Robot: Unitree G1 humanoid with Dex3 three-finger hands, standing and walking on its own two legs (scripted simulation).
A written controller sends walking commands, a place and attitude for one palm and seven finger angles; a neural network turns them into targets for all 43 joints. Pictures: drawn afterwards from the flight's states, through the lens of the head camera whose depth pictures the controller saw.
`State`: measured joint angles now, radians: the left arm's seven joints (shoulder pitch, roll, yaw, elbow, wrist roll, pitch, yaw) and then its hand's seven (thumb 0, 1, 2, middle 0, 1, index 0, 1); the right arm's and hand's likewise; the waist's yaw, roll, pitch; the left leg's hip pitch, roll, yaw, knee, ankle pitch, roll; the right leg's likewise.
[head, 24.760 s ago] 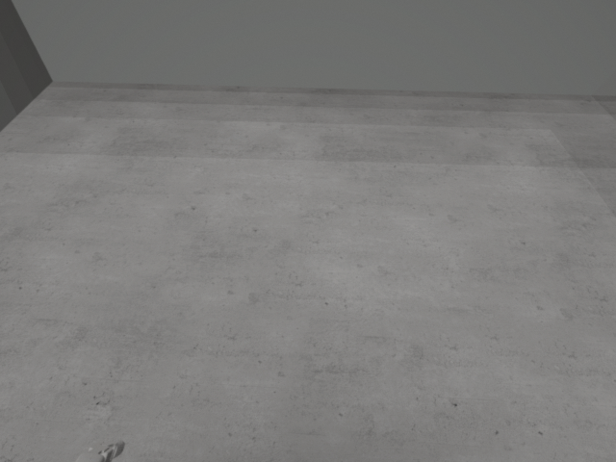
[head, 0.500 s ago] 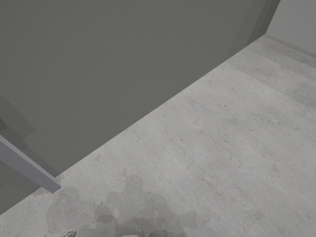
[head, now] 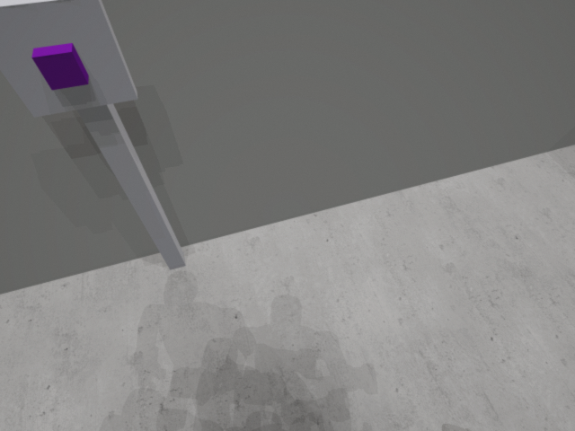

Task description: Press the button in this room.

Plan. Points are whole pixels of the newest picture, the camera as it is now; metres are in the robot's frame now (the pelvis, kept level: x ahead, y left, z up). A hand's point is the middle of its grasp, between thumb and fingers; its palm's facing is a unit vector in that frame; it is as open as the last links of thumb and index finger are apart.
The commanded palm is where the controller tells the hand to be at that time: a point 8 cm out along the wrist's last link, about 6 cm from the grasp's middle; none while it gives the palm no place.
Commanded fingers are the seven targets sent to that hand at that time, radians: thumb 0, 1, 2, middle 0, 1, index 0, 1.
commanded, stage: turn to face it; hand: left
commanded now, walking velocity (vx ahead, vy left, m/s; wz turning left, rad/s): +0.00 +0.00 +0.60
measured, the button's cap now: (62, 65) +0.64 +0.46 +0.11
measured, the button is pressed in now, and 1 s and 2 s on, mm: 0 0 0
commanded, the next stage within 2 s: take the last steps up to it in 0.58 s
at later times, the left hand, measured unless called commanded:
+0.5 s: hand out of the picture +0.05 +0.19 -0.14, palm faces +0.26 -0.92 -0.29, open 7.4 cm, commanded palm none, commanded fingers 0.00 0.90 0.90 -0.20 -0.30 -0.20 -0.30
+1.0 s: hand out of the picture -0.08 +0.22 -0.16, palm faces +0.42 -0.89 -0.18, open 7.4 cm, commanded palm none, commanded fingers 0.00 0.90 0.90 -0.20 -0.30 -0.20 -0.30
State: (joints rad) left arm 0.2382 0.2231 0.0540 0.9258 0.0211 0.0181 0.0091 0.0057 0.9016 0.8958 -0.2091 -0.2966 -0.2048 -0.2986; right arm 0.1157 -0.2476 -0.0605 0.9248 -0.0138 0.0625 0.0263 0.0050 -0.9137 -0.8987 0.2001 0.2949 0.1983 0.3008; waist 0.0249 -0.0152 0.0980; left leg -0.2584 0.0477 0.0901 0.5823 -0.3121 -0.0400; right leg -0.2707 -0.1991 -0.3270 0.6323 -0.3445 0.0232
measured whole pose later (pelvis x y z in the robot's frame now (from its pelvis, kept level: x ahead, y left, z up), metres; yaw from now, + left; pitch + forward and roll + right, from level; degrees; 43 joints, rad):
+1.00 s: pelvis +0.00 +0.03 +0.02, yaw +22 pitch +0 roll -1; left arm 0.29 0.23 0.05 1.08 0.03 0.02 -0.02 0.01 0.91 0.90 -0.20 -0.30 -0.20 -0.30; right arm 0.29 -0.15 -0.02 1.04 -0.02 -0.03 -0.02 0.00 -0.93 -0.90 0.20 0.30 0.20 0.30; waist 0.02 -0.03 0.03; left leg -0.07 -0.01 0.05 0.37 -0.29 0.05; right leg -0.48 -0.09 -0.07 1.04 -0.32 0.03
